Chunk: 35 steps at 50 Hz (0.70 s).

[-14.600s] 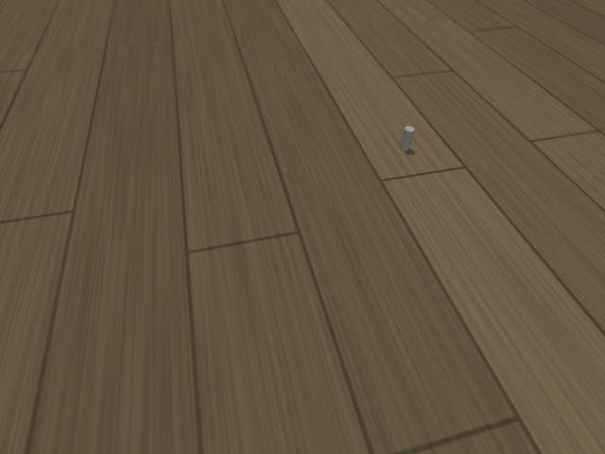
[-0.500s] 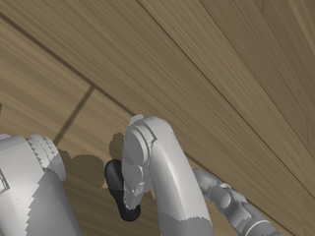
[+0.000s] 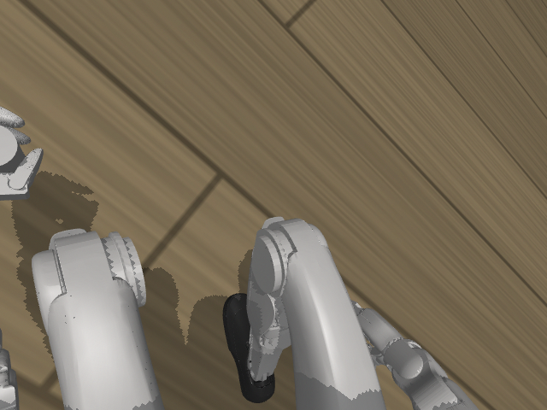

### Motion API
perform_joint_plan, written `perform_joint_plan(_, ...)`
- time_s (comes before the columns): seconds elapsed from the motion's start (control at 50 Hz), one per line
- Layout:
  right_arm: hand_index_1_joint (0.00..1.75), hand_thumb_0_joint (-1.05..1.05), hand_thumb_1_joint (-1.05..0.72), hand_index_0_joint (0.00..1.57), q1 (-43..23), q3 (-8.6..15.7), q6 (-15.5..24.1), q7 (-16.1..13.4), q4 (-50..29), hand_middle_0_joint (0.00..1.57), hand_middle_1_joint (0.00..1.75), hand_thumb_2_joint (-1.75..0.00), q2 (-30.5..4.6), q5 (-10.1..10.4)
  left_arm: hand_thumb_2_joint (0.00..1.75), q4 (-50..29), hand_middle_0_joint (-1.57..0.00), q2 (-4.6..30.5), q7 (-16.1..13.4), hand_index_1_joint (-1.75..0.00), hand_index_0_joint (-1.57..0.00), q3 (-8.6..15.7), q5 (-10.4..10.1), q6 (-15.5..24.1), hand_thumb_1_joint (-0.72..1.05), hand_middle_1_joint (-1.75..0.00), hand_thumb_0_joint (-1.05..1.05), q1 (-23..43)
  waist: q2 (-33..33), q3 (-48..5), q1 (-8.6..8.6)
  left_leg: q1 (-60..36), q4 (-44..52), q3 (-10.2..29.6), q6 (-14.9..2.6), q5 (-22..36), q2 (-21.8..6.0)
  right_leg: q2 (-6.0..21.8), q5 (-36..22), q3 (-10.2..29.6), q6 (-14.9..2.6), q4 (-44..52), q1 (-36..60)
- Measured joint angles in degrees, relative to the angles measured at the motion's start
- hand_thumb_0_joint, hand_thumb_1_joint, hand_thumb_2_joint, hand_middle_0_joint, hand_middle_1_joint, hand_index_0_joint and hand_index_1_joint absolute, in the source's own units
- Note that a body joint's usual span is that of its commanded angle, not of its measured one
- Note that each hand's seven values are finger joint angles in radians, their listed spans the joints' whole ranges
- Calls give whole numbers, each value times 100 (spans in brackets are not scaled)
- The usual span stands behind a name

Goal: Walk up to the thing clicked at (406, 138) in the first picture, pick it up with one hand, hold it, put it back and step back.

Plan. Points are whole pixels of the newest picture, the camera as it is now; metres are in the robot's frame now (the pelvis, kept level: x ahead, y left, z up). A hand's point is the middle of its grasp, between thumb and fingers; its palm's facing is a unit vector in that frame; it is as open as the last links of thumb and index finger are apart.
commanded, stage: settle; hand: left
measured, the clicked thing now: (1, 162) +0.41 +0.29 -0.14
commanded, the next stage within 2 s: lift in 1.20 s
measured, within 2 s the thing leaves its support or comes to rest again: neither
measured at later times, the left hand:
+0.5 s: hand out of the picture +0.41 +0.29 -0.02, palm faces +0.24 -0.97 -0.05, open 7.2 cm
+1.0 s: hand out of the picture +0.41 +0.28 +0.02, palm faces +0.26 -0.97 -0.02, open 7.2 cm
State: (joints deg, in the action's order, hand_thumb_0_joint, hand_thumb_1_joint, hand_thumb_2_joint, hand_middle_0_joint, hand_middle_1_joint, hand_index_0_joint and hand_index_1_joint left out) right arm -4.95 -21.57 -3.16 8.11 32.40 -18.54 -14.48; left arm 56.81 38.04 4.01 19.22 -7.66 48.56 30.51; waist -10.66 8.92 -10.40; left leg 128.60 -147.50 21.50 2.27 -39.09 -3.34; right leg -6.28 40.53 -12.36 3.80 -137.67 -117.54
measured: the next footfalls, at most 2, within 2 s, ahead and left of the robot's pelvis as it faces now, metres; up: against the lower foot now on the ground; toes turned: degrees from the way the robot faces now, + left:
none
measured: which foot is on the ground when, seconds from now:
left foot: down 0.00-1.00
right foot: down 0.00-1.00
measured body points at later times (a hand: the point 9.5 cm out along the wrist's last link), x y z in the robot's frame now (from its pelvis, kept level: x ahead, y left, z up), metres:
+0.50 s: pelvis +0.01 -0.01 +0.03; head +0.21 +0.11 +0.42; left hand +0.39 +0.34 -0.02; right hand +0.22 -0.24 -0.07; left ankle +0.08 +0.14 -0.27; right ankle +0.12 -0.12 -0.27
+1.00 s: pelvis +0.02 -0.02 +0.05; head +0.21 +0.08 +0.45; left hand +0.39 +0.33 +0.02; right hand +0.22 -0.24 -0.06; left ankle +0.08 +0.14 -0.27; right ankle +0.12 -0.12 -0.27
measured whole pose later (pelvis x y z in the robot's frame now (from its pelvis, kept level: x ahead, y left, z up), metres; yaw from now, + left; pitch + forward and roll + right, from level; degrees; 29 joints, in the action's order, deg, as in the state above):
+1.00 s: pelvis +0.02 -0.02 +0.05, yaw +7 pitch +30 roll -7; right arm 1.8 -5.4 -3.7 3.6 34.8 -16.3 -4.7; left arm 42.5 24.3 11.3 19.8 -9.9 32.6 30.2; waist -1.7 -4.2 -5.8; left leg 126.6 -133.6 10.5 2.4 -38.3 -4.4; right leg -2.9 42.7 -5.2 1.1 -131.3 -119.6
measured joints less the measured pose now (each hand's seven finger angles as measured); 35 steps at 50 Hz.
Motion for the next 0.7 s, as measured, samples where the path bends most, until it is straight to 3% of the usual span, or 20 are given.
perform_joint_plan(0.14, 30, 1, -88, 21, 244, 469, -81, -67, 5, 21, 30, -89, 107, 339, 114, -731, -86, -377, 51, -120, -86, -167, -2, -583, -6, -117, 3, -270, 296, -450, 168, 81, 299, -295, -44, 60, -20, 108, 49, 178, -72, 122, -119)
perform_joint_plan(0.28, 30, 1, -88, 21, 320, 824, -118, -155, 56, 21, 30, -89, 156, 576, 114, -1079, -87, -648, 220, -119, -86, -204, -111, -921, -6, -117, 3, -289, 518, -720, 273, 94, 559, -543, -61, 83, -42, 187, 98, 344, -102, 221, -205)
perform_joint_plan(0.5, 30, 1, -89, 21, 470, 1212, -145, -286, 171, 21, 30, -89, 188, 794, 114, -1341, -87, -938, 522, -119, -87, -119, -207, -1249, -7, -116, 3, -172, 720, -1005, 357, 70, 854, -790, 13, 42, -58, 277, 210, 515, -203, 291, -331)
perform_joint_plan(0.7, 30, 1, -89, 21, 573, 1415, -127, -376, 235, 21, 30, -89, 174, 913, 114, -1464, -87, -1160, 728, -119, -87, 16, -315, -1474, -7, -116, 3, -63, 858, -1134, 420, -27, 1092, -936, 37, 13, -96, 301, 252, 612, -264, 412, -339)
